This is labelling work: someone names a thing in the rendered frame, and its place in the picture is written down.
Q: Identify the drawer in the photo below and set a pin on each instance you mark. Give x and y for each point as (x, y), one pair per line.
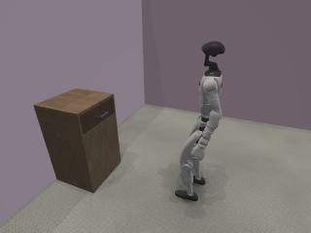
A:
(91, 118)

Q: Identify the humanoid robot torso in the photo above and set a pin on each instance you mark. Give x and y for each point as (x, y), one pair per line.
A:
(204, 106)

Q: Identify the robot left upper arm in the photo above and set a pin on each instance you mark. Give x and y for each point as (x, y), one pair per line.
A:
(210, 88)

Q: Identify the handle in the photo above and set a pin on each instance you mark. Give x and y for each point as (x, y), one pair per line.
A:
(104, 115)

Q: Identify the robot left forearm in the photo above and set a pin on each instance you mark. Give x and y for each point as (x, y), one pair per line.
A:
(209, 129)

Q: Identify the robot left hand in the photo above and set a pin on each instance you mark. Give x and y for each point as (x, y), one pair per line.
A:
(198, 152)

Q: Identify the humanoid robot head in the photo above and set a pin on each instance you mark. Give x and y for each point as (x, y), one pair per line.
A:
(212, 48)

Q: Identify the cabinet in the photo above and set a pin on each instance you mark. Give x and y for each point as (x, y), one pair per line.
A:
(82, 160)

